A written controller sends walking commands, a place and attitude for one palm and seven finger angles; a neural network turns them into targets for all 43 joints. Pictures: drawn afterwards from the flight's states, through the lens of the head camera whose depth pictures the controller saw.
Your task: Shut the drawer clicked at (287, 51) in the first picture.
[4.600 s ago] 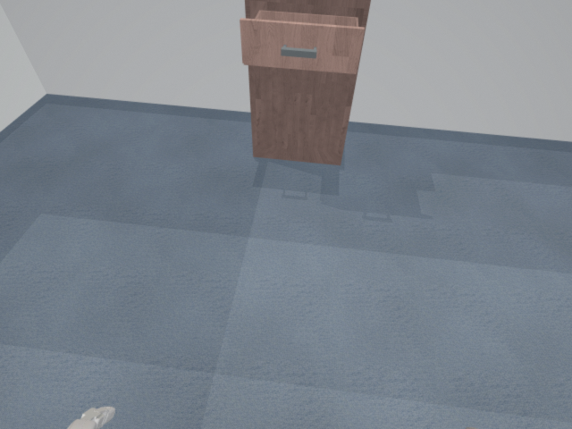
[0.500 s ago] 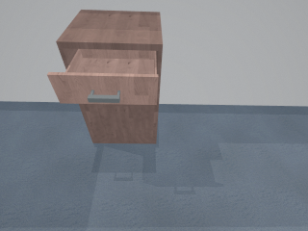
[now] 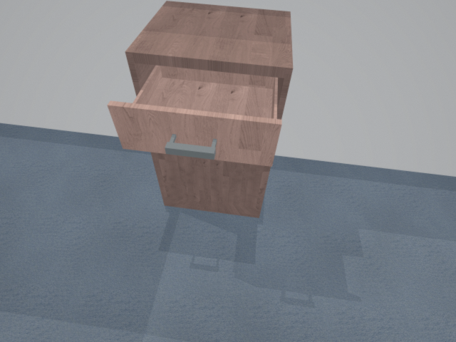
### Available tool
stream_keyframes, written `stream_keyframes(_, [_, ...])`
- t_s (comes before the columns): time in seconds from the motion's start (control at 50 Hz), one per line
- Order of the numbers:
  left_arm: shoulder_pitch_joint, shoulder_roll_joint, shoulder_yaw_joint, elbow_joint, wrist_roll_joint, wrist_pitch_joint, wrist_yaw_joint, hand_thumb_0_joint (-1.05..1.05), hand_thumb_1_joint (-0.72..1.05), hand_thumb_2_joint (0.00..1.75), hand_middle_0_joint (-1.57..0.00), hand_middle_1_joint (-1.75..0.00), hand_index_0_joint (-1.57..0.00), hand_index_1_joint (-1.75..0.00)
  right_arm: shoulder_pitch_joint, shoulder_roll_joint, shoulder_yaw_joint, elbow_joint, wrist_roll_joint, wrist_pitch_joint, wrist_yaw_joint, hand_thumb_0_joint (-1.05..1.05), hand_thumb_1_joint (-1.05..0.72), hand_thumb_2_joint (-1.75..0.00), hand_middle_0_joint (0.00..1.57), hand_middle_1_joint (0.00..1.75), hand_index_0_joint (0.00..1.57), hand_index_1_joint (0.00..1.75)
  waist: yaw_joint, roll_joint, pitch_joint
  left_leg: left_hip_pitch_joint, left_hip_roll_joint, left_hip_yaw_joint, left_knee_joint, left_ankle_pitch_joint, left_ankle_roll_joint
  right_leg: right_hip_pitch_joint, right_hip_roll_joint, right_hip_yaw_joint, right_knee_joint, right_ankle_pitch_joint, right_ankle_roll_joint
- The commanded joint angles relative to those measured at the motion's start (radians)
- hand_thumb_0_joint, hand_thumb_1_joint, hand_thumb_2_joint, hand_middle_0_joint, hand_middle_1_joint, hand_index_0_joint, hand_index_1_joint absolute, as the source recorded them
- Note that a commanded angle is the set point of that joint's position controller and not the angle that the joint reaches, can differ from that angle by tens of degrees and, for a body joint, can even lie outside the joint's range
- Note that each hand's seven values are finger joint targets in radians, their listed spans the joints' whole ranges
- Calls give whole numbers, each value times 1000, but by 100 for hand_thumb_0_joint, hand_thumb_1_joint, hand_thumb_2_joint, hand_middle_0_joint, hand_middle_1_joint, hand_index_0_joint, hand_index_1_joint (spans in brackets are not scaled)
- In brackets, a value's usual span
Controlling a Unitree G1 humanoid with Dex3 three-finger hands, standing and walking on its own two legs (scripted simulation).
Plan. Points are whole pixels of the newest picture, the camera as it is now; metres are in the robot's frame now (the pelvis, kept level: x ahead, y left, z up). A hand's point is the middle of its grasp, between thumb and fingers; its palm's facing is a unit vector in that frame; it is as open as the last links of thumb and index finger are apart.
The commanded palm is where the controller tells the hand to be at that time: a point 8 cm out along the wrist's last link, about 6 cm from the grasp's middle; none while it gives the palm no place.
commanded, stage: take the last steps up to it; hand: left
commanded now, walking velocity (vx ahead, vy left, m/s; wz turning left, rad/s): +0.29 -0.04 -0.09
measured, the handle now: (192, 145) +0.59 +0.16 -0.05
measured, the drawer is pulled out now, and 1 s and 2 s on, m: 0.21 0.21 0.21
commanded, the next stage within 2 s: come to a stop and stand still in 0.44 s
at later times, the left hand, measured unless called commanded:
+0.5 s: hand (179, 279) +0.27 +0.14 -0.15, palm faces -0.05 -0.97 -0.24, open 7.4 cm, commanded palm none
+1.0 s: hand (165, 312) +0.20 +0.16 -0.17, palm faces +0.04 -0.98 -0.20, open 7.4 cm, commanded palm none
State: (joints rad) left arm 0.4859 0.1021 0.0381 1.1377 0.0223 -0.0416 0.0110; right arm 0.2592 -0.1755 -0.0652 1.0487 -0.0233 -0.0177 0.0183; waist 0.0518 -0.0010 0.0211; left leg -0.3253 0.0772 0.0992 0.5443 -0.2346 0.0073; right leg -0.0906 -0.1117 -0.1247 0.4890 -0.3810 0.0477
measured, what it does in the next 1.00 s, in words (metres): walks ahead: right foot, then left foot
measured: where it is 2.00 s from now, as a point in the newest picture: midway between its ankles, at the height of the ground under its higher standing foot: outside the picture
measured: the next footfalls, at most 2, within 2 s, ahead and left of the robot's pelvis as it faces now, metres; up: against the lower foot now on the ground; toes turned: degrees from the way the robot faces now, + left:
right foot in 0.44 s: +0.25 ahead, -0.13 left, +0.00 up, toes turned -12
left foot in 0.86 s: +0.24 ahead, +0.08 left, +0.00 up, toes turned +0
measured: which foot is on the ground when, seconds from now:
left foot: down 0.00-0.44, up 0.46-0.84, down 0.86-1.00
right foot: down 0.00-0.00, up 0.02-0.42, down 0.44-0.92, up 0.94-1.00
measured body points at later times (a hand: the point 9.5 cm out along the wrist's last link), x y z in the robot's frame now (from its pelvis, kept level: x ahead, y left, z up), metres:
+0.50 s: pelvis +0.15 -0.04 -0.01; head +0.16 -0.07 +0.44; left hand +0.27 +0.19 -0.13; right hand +0.07 -0.24 -0.18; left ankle +0.05 +0.11 -0.69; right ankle +0.21 -0.13 -0.73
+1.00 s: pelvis +0.18 -0.02 +0.01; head +0.20 -0.01 +0.46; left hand +0.20 +0.21 -0.16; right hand +0.25 -0.25 -0.14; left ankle +0.21 +0.08 -0.73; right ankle +0.18 -0.13 -0.71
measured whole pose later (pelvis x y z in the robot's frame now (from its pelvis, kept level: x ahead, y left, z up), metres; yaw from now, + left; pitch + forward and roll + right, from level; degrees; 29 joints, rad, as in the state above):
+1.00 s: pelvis +0.18 -0.02 +0.01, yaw -4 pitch -2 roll +1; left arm 0.24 0.17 0.04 1.07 0.01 0.04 0.04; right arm 0.14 -0.14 -0.03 1.03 -0.01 0.02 -0.04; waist 0.05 -0.04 0.08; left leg -0.24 0.01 0.09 0.48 -0.22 0.03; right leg -0.31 -0.04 -0.06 0.73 -0.43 0.00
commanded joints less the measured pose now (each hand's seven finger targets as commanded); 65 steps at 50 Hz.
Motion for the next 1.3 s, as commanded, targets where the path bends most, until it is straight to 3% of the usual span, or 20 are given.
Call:
stream_keyframes(0.0, [-92, 89, 20, -115, 2, -2, 1, 0, 90, 90, -20, -30, -20, -30, 340, -237, -45, 31, -5, -29, -35, 0, -90, -90, 20, 30, 20, 30, -165, 214, -26, 427, 381, -539, -350, -198, 166, -586, 52, 63, 603, -189, -75])
stream_keyframes(0.06, [-155, 83, 31, -93, 5, -1, -15, 0, 90, 90, -20, -30, -20, -30, 155, -89, -7, 1, -4, -47, -44, 0, -90, -90, 20, 30, 20, 30, -106, 123, 74, 219, 274, -286, -355, -34, 148, -553, -25, 111, 676, 16, -78])
stream_keyframes(0.12, [-117, 62, 26, -78, 5, 15, -20, 0, 90, 90, -20, -30, -20, -30, 131, -58, 9, 3, 2, -67, -50, 0, -90, -90, 20, 30, 20, 30, -57, 123, 74, 176, 224, -135, -356, 229, 138, -487, -22, 95, 612, 101, -53])
stream_keyframes(0.32, [-295, 91, 30, -167, 0, 26, -25, 0, 90, 90, -20, -30, -20, -30, 129, -102, -7, 27, -9, -45, -43, 0, -90, -90, 20, 30, 20, 30, -64, 116, 128, 161, 231, -77, -310, 187, 151, -350, 11, 32, 190, 141, -55])
stream_keyframes(0.38, [-158, 132, 40, -120, 5, 7, -20, 0, 90, 90, -20, -30, -20, -30, 126, -94, -5, 37, -4, -35, -38, 0, -90, -90, 20, 30, 20, 30, 2, 0, 50, 102, 148, -12, -86, 200, 89, -76, 73, -10, 27, 226, -68])
stream_keyframes(0.4, [-63, 196, 54, -90, 11, -8, -13, 0, 90, 90, -20, -30, -20, -30, 137, -64, 2, 35, 5, -38, -33, 0, -90, -90, 20, 30, 20, 30, 42, -130, -22, -15, 76, 55, 141, 120, 46, 103, -42, 140, -20, 263, -111])
stream_keyframes(0.42, [22, 302, 76, -74, 6, -15, -4, 0, 90, 90, -20, -30, -20, -30, 176, -8, 15, 13, 14, -38, -28, 0, -90, -90, 20, 30, 20, 30, 45, -368, -115, -186, -53, 95, 443, -313, 0, 241, -289, 477, -154, 386, -220])
stream_keyframes(0.44, [30, 300, 69, -77, -11, -13, 2, 0, 90, 90, -20, -30, -20, -30, 128, -45, 12, -2, 13, -27, -34, 0, -90, -90, 20, 30, 20, 30, 55, -254, -128, -201, -36, -28, 602, -394, 8, 189, -321, 503, -205, 431, -276])
stream_keyframes(0.46, [-56, 267, 66, -85, -9, -17, 5, 0, 90, 90, -20, -30, -20, -30, 114, -37, 5, 5, 13, -25, -33, 0, -90, -90, 20, 30, 20, 30, 24, -242, -90, -217, -5, -72, 672, -313, 12, 123, -282, 451, -216, 412, -268])
stream_keyframes(0.5, [-178, 194, 44, -119, -12, -13, 14, 0, 90, 90, -20, -30, -20, -30, 83, -24, 7, 12, 7, -15, -31, 0, -90, -90, 20, 30, 20, 30, -25, -100, -14, -196, 39, -88, 671, -188, 4, -25, -232, 311, -233, 400, -244])
stream_keyframes(0.56, [-257, 132, 14, -132, -6, -17, 20, 0, 90, 90, -20, -30, -20, -30, 140, 21, 23, 43, 8, 14, -38, 0, -90, -90, 20, 30, 20, 30, -91, -54, 6, -53, 38, -78, 488, -122, -31, -192, -173, 142, -241, 587, -208])
stream_keyframes(0.72, [-217, 212, 34, -115, -1, 24, 35, 0, 90, 90, -20, -30, -20, -30, 36, -26, 19, -3, 20, 48, -46, 0, -90, -90, 20, 30, 20, 30, -39, -108, -49, 1, -19, -58, 151, -133, -56, -64, -204, 193, -137, 765, -247])
stream_keyframes(0.8, [-232, 210, 37, -111, -4, 42, 36, 0, 90, 90, -20, -30, -20, -30, 39, -41, 13, -7, 16, 46, -47, 0, -90, -90, 20, 30, 20, 30, -58, -120, -26, 130, -18, -56, -56, 43, -44, -132, -165, 181, -74, 635, -188])
stream_keyframes(0.86, [-198, 129, 20, -124, -13, 56, 35, 0, 90, 90, -20, -30, -20, -30, 8, -125, 7, -36, 6, 28, -55, 0, -90, -90, 20, 30, 20, 30, -37, 127, -42, 160, 204, -229, -185, 500, 80, -178, 26, 43, 64, 186, -55])
stream_keyframes(0.9, [-198, 123, 13, -114, -10, 69, 34, 0, 90, 90, -20, -30, -20, -30, -57, -120, 12, -47, 5, 23, -61, 0, -90, -90, 20, 30, 20, 30, -31, 212, -4, 64, 237, -275, -293, 413, 153, -169, 63, 69, 242, -88, -38])
stream_keyframes(0.98, [-158, 125, 14, -89, -2, 76, 25, 0, 90, 90, -20, -30, -20, -30, -113, -105, 17, -61, 5, 19, -68, 0, -90, -90, 20, 30, 20, 30, -21, 136, -6, 81, 211, -232, -284, 289, 168, -226, 63, 134, 372, -81, -39])
stream_keyframes(1.06, [-174, 105, 4, -90, -4, 69, 17, 0, 90, 90, -20, -30, -20, -30, -70, -139, 1, -35, 1, 22, -61, 0, -90, -90, 20, 30, 20, 30, -58, 127, -51, 195, 204, -237, -268, 221, 157, -228, 61, 103, 213, -79, -25])
stream_keyframes(1.12, [-124, 107, -1, -65, -5, 54, 17, 0, 90, 90, -20, -30, -20, -30, -55, -136, -1, -15, 9, 22, -56, 0, -90, -90, 20, 30, 20, 30, -43, 91, -65, 183, 145, -205, -192, 205, 101, -107, 73, 87, -67, 107, -25])
stream_keyframes(1.18, [-158, 182, -3, -55, -6, 36, 25, 0, 90, 90, -20, -30, -20, -30, -58, -48, 18, -11, 23, 22, -44, 0, -90, -90, 20, 30, 20, 30, -71, -91, 5, 119, 13, -78, -115, 68, -10, -123, -76, 243, -209, 252, -87])
stream_keyframes(1.28, [-181, 153, -15, -46, -12, 29, 27, 0, 90, 90, -20, -30, -20, -30, -27, -55, 27, 37, 13, 28, -43, 0, -90, -90, 20, 30, 20, 30, -73, -122, 74, 190, 27, -84, -143, 98, -18, -216, -20, 204, -237, 138, -81])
